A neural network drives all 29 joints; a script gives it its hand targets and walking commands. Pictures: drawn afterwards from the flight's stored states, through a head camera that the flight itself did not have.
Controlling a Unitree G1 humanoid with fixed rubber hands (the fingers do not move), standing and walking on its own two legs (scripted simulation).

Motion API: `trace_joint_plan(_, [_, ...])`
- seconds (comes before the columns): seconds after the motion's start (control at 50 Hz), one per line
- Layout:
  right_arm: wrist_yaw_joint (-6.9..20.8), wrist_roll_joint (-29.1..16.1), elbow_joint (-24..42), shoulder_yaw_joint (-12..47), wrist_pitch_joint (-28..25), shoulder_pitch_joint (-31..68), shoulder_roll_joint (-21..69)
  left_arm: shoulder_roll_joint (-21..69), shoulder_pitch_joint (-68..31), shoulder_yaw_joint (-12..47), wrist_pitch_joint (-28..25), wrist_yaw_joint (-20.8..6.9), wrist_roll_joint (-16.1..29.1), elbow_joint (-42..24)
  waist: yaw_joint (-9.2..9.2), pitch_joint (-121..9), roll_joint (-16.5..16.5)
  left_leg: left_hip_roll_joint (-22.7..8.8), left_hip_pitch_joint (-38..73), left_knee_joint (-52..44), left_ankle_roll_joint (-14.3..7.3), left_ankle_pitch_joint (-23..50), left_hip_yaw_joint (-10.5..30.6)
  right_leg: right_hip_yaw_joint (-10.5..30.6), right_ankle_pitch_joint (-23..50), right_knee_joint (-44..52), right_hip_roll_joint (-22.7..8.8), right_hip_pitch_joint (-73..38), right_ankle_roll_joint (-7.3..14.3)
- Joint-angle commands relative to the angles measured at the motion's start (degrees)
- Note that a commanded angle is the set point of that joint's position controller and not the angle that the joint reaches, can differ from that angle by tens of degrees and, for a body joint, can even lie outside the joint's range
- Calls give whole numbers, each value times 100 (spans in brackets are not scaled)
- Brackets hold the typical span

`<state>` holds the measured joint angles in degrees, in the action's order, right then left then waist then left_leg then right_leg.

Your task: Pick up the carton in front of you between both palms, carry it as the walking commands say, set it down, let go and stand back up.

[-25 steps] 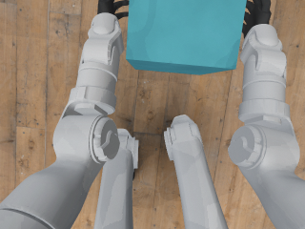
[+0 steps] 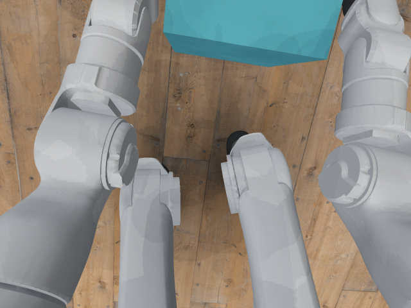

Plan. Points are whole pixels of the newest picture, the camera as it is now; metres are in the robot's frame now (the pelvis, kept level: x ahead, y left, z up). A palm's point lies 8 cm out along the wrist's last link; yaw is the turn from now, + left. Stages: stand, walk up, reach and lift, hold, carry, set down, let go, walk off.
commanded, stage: set down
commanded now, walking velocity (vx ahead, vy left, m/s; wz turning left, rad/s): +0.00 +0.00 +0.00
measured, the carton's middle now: out of the picture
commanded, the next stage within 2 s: none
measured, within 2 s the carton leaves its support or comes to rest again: rests again in 0.36 s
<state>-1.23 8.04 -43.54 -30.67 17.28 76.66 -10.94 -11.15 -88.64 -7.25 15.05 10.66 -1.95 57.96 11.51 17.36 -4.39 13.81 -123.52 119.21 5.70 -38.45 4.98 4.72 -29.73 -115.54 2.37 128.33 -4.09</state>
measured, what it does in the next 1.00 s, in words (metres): stands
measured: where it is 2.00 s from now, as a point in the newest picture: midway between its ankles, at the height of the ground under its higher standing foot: (201, 195)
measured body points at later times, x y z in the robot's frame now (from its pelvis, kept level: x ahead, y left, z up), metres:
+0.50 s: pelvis -0.01 +0.02 -0.02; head +0.38 -0.05 +0.20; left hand +0.58 -0.01 -0.21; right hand +0.48 -0.29 -0.21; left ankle +0.08 +0.12 -0.38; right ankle +0.12 -0.13 -0.38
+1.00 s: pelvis -0.01 +0.01 -0.03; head +0.38 -0.04 +0.18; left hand +0.58 +0.00 -0.23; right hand +0.48 -0.30 -0.23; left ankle +0.08 +0.12 -0.38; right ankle +0.12 -0.13 -0.38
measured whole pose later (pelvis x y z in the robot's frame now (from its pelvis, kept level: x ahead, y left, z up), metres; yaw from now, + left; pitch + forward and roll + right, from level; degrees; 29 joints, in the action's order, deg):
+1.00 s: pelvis -0.01 +0.01 -0.03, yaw -1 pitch +36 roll -2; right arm 4.9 10.7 -57.0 -34.2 9.3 83.9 -16.0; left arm -14.9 -95.9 -6.0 10.3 4.1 -0.9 66.3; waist 11.0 28.5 -3.6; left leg 11.1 -123.5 126.6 2.4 -38.5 2.5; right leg 2.8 -30.4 -121.4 -1.3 126.5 -3.8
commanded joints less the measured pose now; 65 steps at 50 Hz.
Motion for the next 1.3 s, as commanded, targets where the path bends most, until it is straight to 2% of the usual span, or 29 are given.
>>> trace_joint_plan(0.0, [1457,-640,438,2264,-284,3579,3894,5023,-3240,1737,-356,-1271,788,-909,972,-7360,-514,-40,2280,-780,-227,2035,-933,-920,3303,598,215,-4884,136])
trace_joint_plan(0.16, [1629,-550,-100,2051,-307,3466,3740,4922,-2495,1152,-298,-1271,156,-19,559,-6128,-699,-142,1600,-913,-301,1758,-881,-877,2684,494,207,-3902,108])
trace_joint_plan(0.2, [1609,-320,-311,1785,-346,3498,3622,5075,-2753,1195,-371,-1303,330,-156,989,-6054,-839,-72,1832,-915,-311,1756,-818,-951,2491,590,231,-3450,229])
trace_joint_plan(0.24, [1584,-315,-159,1739,-397,3540,3380,4920,-2917,1144,-390,-1310,447,-223,981,-5906,-807,-148,1995,-948,-373,1771,-675,-1024,2259,490,112,-3237,219])
trace_joint_plan(0.26, [1568,-266,-195,1694,-469,3381,3373,4997,-2969,1320,-410,-1345,505,-143,1214,-5796,-866,-143,1990,-873,-297,1816,-692,-982,2436,557,167,-3217,271])
trace_joint_plan(0.28, [1610,-386,-134,1619,-488,3493,3358,4773,-3071,1317,-470,-1310,449,-447,917,-5979,-1205,-156,1935,-818,-315,1951,-756,-950,2495,445,122,-3057,303])
trace_joint_plan(0.34, [1568,-375,-376,1570,-510,3684,3017,4737,-3415,1601,-505,-1260,785,-429,1351,-5904,-1121,-201,2131,-798,-317,1908,-611,-994,2360,430,51,-3007,325])
trace_joint_plan(0.44, [1517,-389,-428,1793,-548,3739,2834,4129,-3013,1284,-464,-1245,590,255,923,-5267,-858,-215,1907,-643,-344,1710,-632,-827,2156,314,27,-3251,290])
trace_joint_plan(0.52, [1564,-376,-494,1600,-566,3404,2831,3924,-2746,1086,-508,-1285,455,111,881,-5019,-731,-178,1788,-694,-370,1652,-617,-880,2050,252,78,-3072,335])
trace_joint_plan(0.54, [1580,-397,-452,1601,-542,3384,2805,3826,-2696,1082,-462,-1305,393,324,626,-4789,-665,-185,1559,-673,-386,1500,-621,-763,2042,219,-4,-3203,316])
trace_joint_plan(0.56, [1606,-329,-622,1591,-533,3472,2990,4068,-2824,895,-521,-1357,383,289,786,-4645,-399,-115,1406,-641,-475,1324,-646,-822,1849,294,131,-3125,344])
trace_joint_plan(0.62, [1587,-196,-690,1334,-536,3045,2623,3984,-2792,938,-444,-1423,414,236,958,-4662,-903,-187,1555,-530,-448,1274,-580,-786,1741,238,130,-2903,455])
trace_joint_plan(0.64, [1552,-124,-882,1187,-487,3114,2616,3661,-2541,969,-416,-1382,310,519,662,-4548,-746,-232,1746,-606,-412,1312,-523,-790,1681,177,53,-2772,362])
trace_joint_plan(0.66, [1514,-64,-795,1111,-498,3159,2386,3729,-2501,1028,-427,-1397,372,575,820,-4390,-965,-249,1642,-437,-340,1349,-619,-749,1636,193,-3,-2710,388])
trace_joint_plan(0.68, [1511,6,-901,1083,-477,2970,2532,3366,-2583,866,-456,-1384,319,432,793,-4253,-515,-237,1701,-475,-412,1309,-514,-776,1548,258,22,-2532,346])
trace_joint_plan(0.7, [1531,-15,-1003,1005,-469,2757,2760,3569,-2489,803,-435,-1410,167,602,620,-4285,-733,-204,1437,-511,-430,1363,-623,-686,1769,249,82,-2678,439])
trace_joint_plan(0.72, [1540,94,-1105,921,-483,2776,2599,3647,-2554,743,-434,-1461,178,550,846,-4219,-836,-235,1405,-506,-468,1154,-548,-688,1665,229,94,-2669,496])
trace_joint_plan(0.74, [1546,57,-1151,854,-449,2818,2399,3332,-2576,820,-409,-1398,179,493,635,-4113,-921,-278,1507,-468,-419,1258,-546,-635,1608,209,55,-2582,492])
trace_joint_plan(0.8, [1503,399,-1166,607,-423,2682,2058,3031,-2380,579,-371,-1416,63,705,652,-3685,-731,-276,1241,-619,-500,723,-539,-708,1185,160,47,-2572,535])
trace_joint_plan(0.84, [1490,284,-920,571,-507,2717,1835,2868,-2466,585,-380,-1427,197,632,894,-3703,-719,-327,1250,-588,-509,781,-493,-768,1247,132,37,-2490,520])
trace_joint_plan(0.92, [1102,293,-1376,222,-655,2267,691,1644,-2248,513,-473,-1169,104,551,714,-3807,-811,-472,1606,-473,-414,956,-494,-703,1264,100,-45,-2497,406])
trace_joint_plan(0.94, [1024,107,-1406,327,-765,2398,713,1424,-2392,591,-490,-1081,155,576,576,-3744,-497,-447,1685,-521,-408,917,-507,-752,1425,40,-83,-2811,329])
trace_joint_plan(1.02, [233,1,-1357,-291,-1282,1656,-1701,-1107,-2105,460,-735,-456,356,123,864,-4544,-356,-672,2060,-284,-282,1734,-449,-759,2182,-95,-186,-3266,161])
trace_joint_plan(1.08, [-30,-634,-1472,17,-1663,1709,-2059,-1221,-2329,1035,-787,-322,866,-119,1115,-5278,-458,-709,2149,-202,-249,2151,-365,-825,2910,-138,-255,-3494,255])
trace_joint_plan(1.1, [-28,-843,-1637,364,-1682,2009,-2026,-994,-2322,960,-834,-296,729,36,572,-5353,-571,-604,2316,-175,-214,2393,-454,-678,2942,-140,-223,-3349,299])
trace_joint_plan(1.14, [4,-1148,-1806,423,-1766,1981,-2395,-955,-2329,1254,-835,-349,1144,-117,1000,-5549,-641,-755,2817,-58,-281,2703,-254,-769,2926,-153,-310,-3056,251])
trace_joint_plan(1.18, [29,-1412,-1969,625,-1745,1932,-2361,-1027,-2275,1300,-761,-342,1100,-130,775,-5703,-847,-746,2737,-126,-166,2320,-452,-691,2997,-81,-334,-3450,371])
trace_joint_plan(1.2, [46,-1387,-1943,563,-1722,1847,-2405,-1205,-2555,1500,-736,-364,1324,-531,1135,-5790,-672,-870,2612,-83,-193,2205,-328,-725,2996,-158,-421,-3572,319])
trace_joint_plan(1.28, [27,-1747,-1413,886,-1633,2298,-2454,-1541,-2215,1279,-682,-286,1138,-504,622,-6457,-352,-781,2223,-156,-208,1761,-648,-644,3128,-18,-362,-4640,271])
